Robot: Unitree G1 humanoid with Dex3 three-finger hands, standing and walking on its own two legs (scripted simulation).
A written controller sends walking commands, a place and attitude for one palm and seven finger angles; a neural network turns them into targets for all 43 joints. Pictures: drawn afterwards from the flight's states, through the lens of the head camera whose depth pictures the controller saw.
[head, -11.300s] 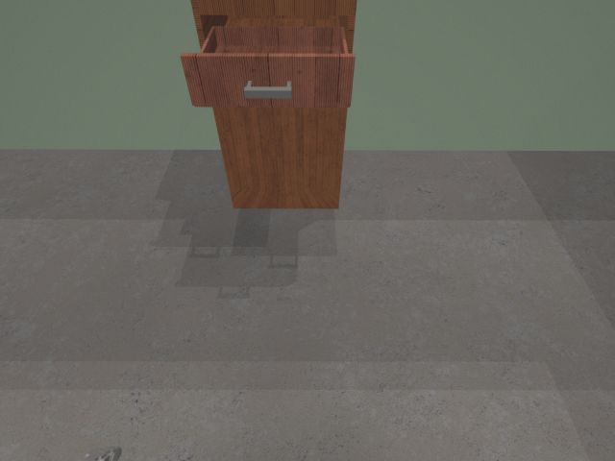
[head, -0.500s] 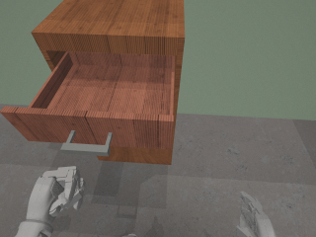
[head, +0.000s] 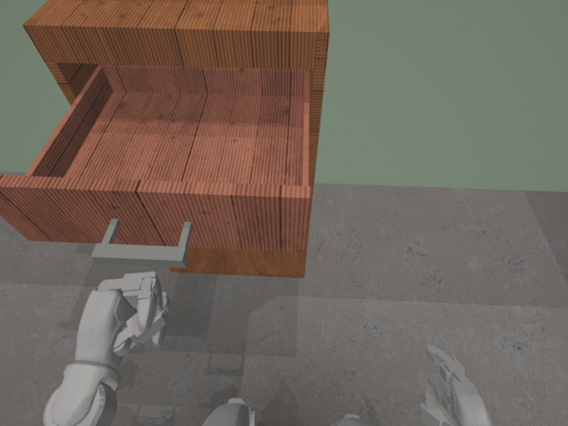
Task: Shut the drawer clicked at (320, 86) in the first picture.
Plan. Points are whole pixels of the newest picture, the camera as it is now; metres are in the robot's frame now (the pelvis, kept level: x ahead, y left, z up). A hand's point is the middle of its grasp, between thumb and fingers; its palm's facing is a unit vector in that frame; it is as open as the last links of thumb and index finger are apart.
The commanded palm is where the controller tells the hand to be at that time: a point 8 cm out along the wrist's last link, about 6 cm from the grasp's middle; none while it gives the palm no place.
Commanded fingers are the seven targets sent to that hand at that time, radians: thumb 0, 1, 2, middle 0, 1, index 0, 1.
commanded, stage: bring the fist close to the handle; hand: left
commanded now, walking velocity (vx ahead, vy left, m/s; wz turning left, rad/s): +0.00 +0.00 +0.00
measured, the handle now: (145, 241) +0.35 +0.21 +0.06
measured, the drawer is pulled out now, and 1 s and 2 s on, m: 0.29 0.25 0.12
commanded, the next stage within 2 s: push the drawer shut in 0.24 s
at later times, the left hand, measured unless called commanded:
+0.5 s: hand (160, 306) +0.26 +0.17 +0.05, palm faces +0.01 -1.00 -0.06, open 3.3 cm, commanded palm +0.24 +0.23 +0.06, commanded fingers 0.00 0.90 0.90 -1.40 -1.60 -1.40 -1.60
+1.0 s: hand (167, 271) +0.31 +0.17 +0.05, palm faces -0.01 -1.00 -0.05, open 3.1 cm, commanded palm +0.30 +0.23 +0.06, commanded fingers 0.00 0.90 0.90 -1.40 -1.60 -1.40 -1.60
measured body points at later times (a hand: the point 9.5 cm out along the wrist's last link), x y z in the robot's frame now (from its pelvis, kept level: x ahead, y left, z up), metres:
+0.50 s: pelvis +0.01 -0.02 +0.00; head +0.07 -0.03 +0.45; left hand +0.25 +0.23 +0.06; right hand +0.17 -0.26 -0.09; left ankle +0.03 +0.11 -0.68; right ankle -0.01 -0.11 -0.68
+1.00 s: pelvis +0.00 -0.01 +0.00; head +0.06 -0.02 +0.45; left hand +0.30 +0.23 +0.06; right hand +0.15 -0.26 -0.10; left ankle +0.03 +0.11 -0.68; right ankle -0.01 -0.11 -0.68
